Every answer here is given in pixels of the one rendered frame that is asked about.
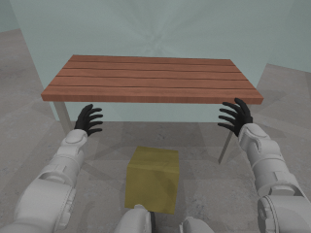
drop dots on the carton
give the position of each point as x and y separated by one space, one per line
152 177

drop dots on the left robot forearm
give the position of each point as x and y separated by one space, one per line
65 165

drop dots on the robot right upper arm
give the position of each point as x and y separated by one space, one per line
284 214

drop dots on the table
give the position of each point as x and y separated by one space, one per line
143 79

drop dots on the right robot hand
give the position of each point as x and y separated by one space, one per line
243 116

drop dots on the robot left thigh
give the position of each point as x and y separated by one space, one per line
135 220

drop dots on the robot left upper arm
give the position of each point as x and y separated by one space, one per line
46 208

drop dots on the robot thigh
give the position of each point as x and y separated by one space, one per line
194 225
135 220

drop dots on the right robot forearm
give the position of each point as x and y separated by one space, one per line
272 176

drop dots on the robot right thigh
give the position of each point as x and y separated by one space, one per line
194 225

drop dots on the left robot hand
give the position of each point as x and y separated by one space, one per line
85 117

